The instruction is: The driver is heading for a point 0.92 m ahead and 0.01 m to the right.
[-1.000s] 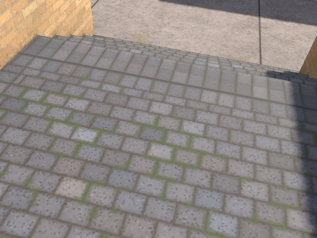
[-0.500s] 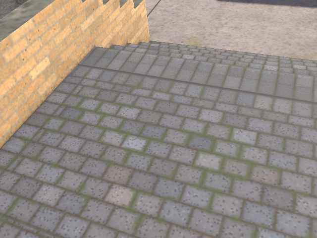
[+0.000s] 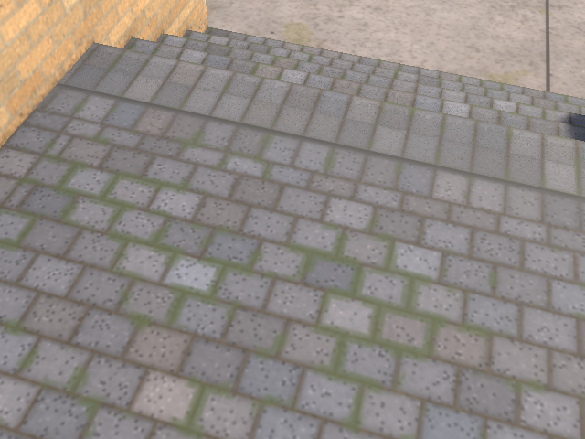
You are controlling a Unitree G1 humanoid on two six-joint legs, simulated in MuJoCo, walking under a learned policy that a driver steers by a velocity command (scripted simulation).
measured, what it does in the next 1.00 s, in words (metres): goes down: right foot 0.16 m lower, then left foot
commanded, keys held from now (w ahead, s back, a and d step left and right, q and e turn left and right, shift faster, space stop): w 1.00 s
